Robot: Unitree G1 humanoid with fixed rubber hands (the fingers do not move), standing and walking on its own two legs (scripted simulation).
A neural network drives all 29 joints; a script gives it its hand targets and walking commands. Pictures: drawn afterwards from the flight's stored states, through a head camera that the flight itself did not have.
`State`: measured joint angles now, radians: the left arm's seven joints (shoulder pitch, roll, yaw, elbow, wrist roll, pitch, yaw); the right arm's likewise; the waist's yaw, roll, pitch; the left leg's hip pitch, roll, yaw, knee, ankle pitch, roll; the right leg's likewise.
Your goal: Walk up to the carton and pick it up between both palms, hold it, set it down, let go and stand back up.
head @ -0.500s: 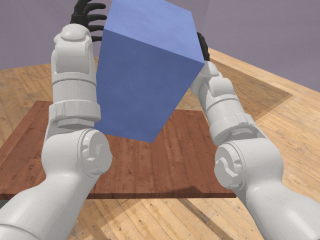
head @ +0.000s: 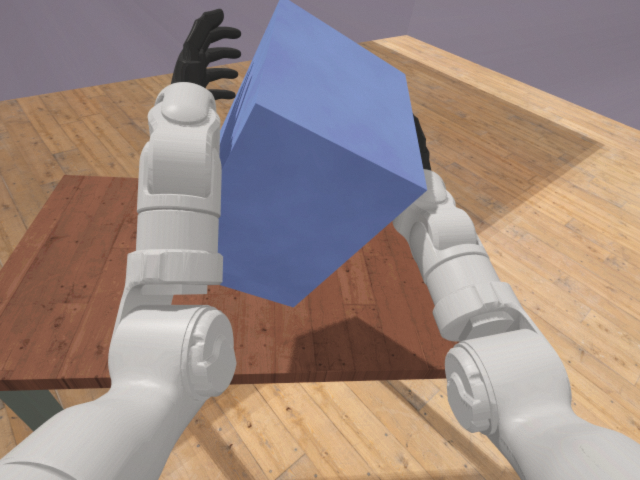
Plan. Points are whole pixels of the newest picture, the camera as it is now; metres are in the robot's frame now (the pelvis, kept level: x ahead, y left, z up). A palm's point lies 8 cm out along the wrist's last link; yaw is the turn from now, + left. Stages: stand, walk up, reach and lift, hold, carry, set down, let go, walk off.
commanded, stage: set down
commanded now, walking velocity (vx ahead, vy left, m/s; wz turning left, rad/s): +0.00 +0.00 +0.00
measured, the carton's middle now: (288, 171) +0.41 +0.04 +0.21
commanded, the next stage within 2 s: none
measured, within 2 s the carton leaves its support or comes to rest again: neither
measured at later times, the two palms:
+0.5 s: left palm (181, 127) +0.40 +0.16 +0.26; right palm (402, 185) +0.39 -0.10 +0.21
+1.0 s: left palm (182, 154) +0.42 +0.17 +0.22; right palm (386, 198) +0.42 -0.09 +0.17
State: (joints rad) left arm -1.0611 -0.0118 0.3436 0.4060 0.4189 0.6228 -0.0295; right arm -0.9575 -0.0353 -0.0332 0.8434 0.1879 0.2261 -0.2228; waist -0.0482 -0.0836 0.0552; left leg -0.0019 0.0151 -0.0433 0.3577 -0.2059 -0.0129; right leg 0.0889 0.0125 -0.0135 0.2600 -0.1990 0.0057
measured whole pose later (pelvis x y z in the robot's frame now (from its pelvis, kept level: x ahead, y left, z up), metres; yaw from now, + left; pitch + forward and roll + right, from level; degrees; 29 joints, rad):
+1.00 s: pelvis +0.00 +0.00 +0.00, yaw +0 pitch -5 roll -1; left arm -0.98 -0.04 0.42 0.61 0.42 0.42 -0.02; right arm -0.93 0.05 -0.28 1.00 -0.06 0.06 -0.21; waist 0.01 -0.10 0.05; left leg -0.07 0.02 -0.01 0.36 -0.20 -0.01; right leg 0.03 0.01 -0.04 0.26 -0.19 0.01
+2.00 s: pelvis +0.02 +0.00 +0.00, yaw -1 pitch +0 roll +0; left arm -0.90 -0.08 0.55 0.71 0.46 0.25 -0.05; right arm -0.87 0.15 -0.53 0.92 -0.34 -0.05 -0.14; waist 0.06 -0.07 0.06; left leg -0.13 0.03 0.06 0.32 -0.19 -0.01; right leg -0.06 -0.01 -0.05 0.26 -0.19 0.01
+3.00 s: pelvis +0.01 +0.00 +0.00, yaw -1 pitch +2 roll +0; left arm -0.90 -0.12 0.65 0.70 0.54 0.16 -0.12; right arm -0.83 0.24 -0.68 0.83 -0.50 -0.11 -0.09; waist 0.06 -0.08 0.08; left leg -0.16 0.03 0.11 0.28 -0.16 0.01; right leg -0.10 -0.03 -0.07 0.26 -0.19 0.01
